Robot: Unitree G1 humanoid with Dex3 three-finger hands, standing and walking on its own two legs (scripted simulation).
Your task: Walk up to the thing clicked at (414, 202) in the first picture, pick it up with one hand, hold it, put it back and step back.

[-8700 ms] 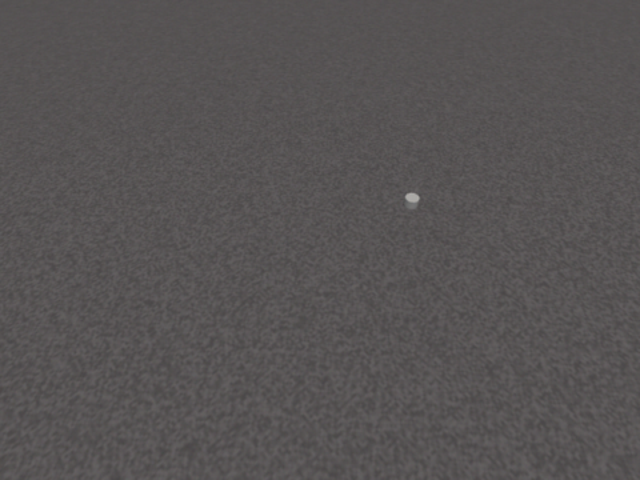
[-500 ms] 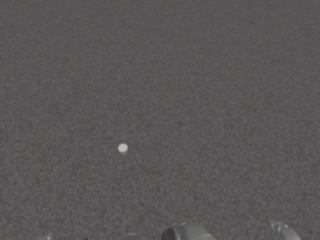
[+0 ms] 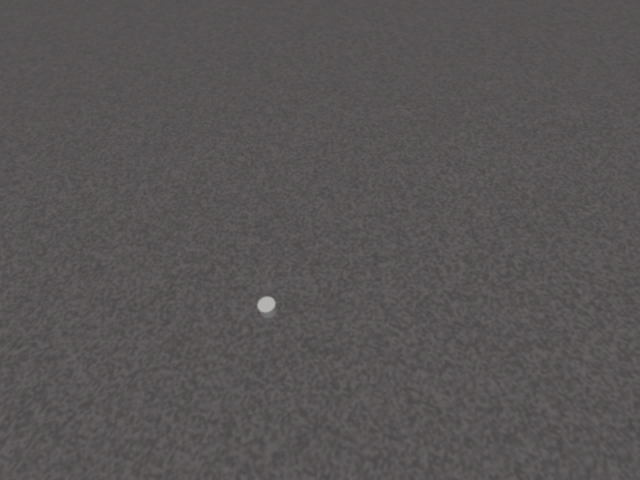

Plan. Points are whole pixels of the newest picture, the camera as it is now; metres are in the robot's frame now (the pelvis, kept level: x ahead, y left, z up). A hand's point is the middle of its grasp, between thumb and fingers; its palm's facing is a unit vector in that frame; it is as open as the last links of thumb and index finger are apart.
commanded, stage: walk up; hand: left
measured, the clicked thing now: (267, 307) +0.76 +0.24 -0.74
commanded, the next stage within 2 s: stand in 0.72 s
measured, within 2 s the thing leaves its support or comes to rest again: neither
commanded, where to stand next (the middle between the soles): +0.37 +0.00 m, yaw -1 degrees
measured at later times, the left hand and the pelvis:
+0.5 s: hand out of the picture +0.11 +0.27 -0.14, palm faces +0.04 -0.94 -0.35, open 7.4 cm; pelvis +0.02 +0.01 +0.01, yaw +1 degrees
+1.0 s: hand out of the picture +0.09 +0.26 -0.14, palm faces +0.00 -0.94 -0.34, open 7.4 cm; pelvis +0.01 +0.00 +0.02, yaw +1 degrees
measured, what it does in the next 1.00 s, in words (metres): stands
